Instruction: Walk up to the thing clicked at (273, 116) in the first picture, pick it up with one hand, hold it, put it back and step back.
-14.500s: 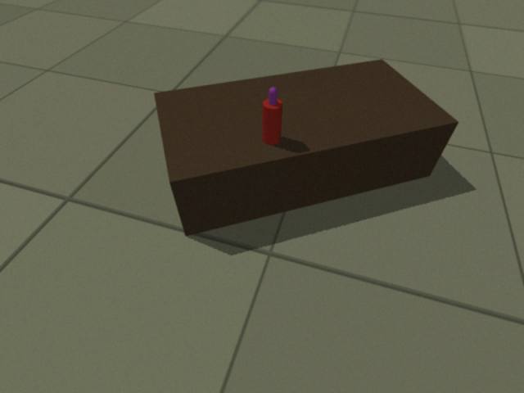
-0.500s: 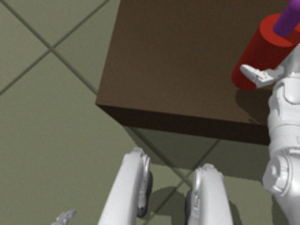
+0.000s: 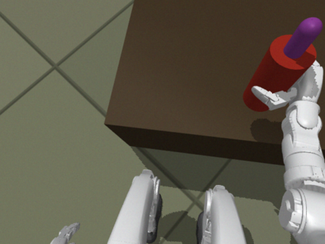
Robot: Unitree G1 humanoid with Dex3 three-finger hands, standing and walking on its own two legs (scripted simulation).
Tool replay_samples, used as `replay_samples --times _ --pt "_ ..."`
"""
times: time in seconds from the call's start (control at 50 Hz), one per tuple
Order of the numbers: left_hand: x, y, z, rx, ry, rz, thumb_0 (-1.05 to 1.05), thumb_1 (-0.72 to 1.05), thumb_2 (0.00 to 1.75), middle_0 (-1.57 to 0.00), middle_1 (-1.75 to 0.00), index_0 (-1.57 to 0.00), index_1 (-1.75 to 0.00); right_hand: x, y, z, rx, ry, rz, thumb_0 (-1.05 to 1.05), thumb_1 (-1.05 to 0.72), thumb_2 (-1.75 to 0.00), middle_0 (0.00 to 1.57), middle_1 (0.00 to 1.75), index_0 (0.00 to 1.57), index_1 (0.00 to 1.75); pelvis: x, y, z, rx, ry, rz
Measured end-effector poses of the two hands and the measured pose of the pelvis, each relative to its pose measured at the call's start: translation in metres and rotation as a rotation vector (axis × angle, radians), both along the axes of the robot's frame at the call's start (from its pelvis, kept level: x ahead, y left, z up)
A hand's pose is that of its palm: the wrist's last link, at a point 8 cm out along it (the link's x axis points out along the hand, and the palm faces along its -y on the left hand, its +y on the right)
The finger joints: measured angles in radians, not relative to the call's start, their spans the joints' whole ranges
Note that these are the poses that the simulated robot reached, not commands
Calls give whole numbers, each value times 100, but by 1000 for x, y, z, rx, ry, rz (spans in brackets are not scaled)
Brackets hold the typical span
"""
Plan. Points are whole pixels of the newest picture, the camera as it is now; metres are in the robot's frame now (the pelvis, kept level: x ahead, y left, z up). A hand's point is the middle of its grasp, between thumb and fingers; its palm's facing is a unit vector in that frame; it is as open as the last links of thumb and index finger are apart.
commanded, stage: lift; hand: right
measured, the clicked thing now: (279, 69) +0.51 -0.17 +0.03
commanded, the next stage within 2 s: hold in 1.44 s
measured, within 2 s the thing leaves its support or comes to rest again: neither
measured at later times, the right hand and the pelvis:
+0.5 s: hand (305, 90) +0.42 -0.17 +0.10, palm faces +0.17 +0.98 -0.04, open 11.1 cm; pelvis +0.01 +0.00 +0.09, yaw +0 degrees
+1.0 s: hand (324, 94) +0.39 -0.17 +0.15, palm faces +0.15 +0.99 -0.04, open 11.1 cm; pelvis +0.04 +0.00 +0.14, yaw +0 degrees
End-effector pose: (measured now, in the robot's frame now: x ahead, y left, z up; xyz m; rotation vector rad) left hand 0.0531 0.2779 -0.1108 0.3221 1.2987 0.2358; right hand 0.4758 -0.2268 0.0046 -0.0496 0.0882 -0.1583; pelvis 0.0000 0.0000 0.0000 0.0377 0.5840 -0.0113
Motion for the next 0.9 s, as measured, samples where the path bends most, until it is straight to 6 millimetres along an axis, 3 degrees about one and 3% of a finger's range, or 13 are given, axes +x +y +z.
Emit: replay_samples --times 0.2,0.4,0.56,0.9 --pt "15 -9 29 -35 -65 6 1 89 92 -20 -29 -20 -30 -29 0 40 0 3 -16 -2 57 -114 65 104 66 107 5 2 33 -8 -65 1" --pt "42 -10 76 -27 -170 -19 1 87 93 -20 -29 -19 -30 -70 4 83 15 7 -13 -2 58 -114 65 104 67 106 12 3 73 -8 -162 -3" --pt "60 -11 106 -21 -243 -53 1 87 93 -19 -29 -19 -30 -90 2 111 6 -3 -13 -2 58 -114 65 103 67 106 14 3 98 -9 -229 -4" --pt "83 -24 135 -54 -285 -63 1 87 93 -19 -29 -18 -30 -112 7 139 26 9 -2 -2 58 -114 66 103 68 105 33 3 130 -15 -299 -1"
